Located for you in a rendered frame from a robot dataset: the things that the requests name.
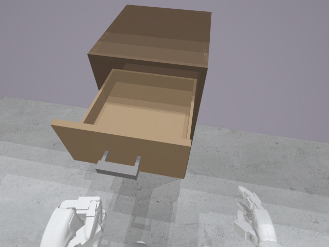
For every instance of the cabinet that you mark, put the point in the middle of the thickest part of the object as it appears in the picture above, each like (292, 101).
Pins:
(164, 41)

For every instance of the robot right hand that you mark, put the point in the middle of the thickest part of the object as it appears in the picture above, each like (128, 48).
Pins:
(258, 225)

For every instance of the robot left hand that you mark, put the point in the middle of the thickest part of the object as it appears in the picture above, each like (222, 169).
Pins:
(83, 217)

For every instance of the handle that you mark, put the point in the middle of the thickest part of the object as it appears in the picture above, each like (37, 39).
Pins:
(118, 170)

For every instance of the drawer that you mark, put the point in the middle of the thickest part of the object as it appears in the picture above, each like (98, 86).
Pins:
(135, 114)

